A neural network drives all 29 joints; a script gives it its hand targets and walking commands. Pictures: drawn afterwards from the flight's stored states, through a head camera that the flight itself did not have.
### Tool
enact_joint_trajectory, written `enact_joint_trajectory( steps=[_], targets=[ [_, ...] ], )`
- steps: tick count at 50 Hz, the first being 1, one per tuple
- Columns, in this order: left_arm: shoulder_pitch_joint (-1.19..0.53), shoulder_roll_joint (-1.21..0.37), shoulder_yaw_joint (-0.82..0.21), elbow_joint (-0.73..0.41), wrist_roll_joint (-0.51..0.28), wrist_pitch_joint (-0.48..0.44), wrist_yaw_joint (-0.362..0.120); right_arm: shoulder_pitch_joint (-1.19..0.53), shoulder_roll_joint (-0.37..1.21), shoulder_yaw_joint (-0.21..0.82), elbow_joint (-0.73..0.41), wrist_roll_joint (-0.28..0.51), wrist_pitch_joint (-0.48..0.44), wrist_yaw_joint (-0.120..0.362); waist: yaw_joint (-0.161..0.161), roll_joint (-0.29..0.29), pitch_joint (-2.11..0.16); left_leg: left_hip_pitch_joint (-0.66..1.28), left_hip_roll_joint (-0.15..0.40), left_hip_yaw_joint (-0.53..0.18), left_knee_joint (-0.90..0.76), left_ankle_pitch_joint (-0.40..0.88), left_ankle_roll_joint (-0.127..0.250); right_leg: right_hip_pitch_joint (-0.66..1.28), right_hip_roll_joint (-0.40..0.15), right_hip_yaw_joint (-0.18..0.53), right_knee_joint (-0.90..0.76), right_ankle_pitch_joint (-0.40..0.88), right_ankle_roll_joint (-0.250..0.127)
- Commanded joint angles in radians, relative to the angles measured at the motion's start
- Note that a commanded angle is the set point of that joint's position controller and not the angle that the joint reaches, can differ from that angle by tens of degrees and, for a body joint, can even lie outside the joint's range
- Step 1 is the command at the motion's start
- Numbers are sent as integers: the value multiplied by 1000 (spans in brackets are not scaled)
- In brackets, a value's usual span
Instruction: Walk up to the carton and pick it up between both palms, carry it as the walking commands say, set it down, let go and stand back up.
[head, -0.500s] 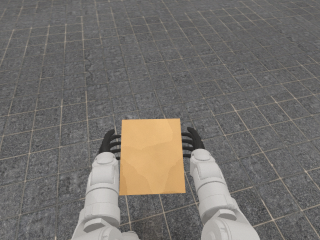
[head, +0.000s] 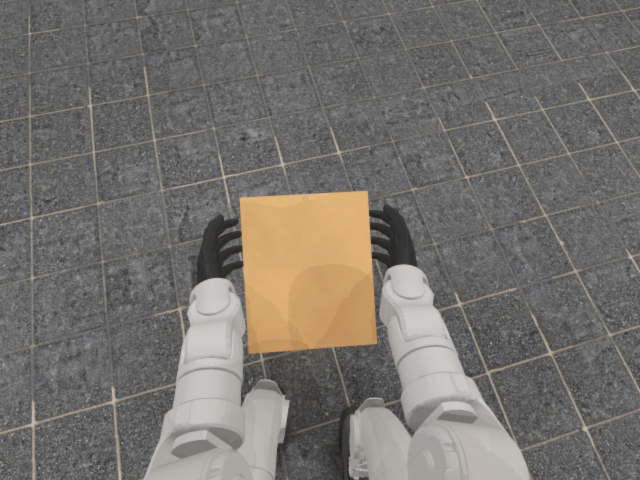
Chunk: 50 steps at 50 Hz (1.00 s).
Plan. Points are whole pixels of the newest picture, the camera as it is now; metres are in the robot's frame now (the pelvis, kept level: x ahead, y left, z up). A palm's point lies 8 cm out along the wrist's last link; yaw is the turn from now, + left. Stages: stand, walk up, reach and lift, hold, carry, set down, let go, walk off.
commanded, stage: set down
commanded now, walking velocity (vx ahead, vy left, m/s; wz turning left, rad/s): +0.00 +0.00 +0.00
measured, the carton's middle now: (306, 265) +0.40 +0.06 -0.15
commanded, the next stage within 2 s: none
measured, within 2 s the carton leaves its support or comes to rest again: neither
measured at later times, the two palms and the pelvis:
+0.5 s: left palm (232, 282) +0.36 +0.16 -0.14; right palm (388, 263) +0.41 -0.07 -0.14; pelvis -0.01 +0.00 -0.08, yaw +0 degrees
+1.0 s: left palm (238, 280) +0.38 +0.17 -0.23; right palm (375, 263) +0.44 -0.06 -0.22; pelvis -0.03 -0.02 -0.15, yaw +0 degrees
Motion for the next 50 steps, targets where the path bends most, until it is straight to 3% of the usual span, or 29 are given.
enact_joint_trajectory(
  steps=[1,10,18,35,50],
  targets=[
    [-477,-883,-571,64,-85,-35,-224,-452,857,491,70,56,-32,258,8,42,-729,471,-116,-10,-3,243,-10,119,99,41,-52,165,-8],
    [-518,-926,-601,67,-118,-23,-178,-500,848,497,89,75,-23,281,-8,58,-790,422,-126,-37,101,215,-30,-103,125,6,101,90,-16],
    [-617,-884,-590,72,-134,-6,-169,-575,855,489,122,90,-3,268,-5,37,-823,288,-140,-19,209,143,-28,-189,131,-4,208,39,-12],
    [-846,-764,-465,130,-140,32,-235,-761,895,438,194,110,45,176,45,-32,-886,-81,-164,84,434,31,-7,-201,134,28,336,-21,21],
    [-962,-721,-404,139,-154,49,-253,-878,858,412,213,125,61,163,71,-54,-982,-223,-164,100,565,72,-14,-303,152,19,467,17,21]
  ],
)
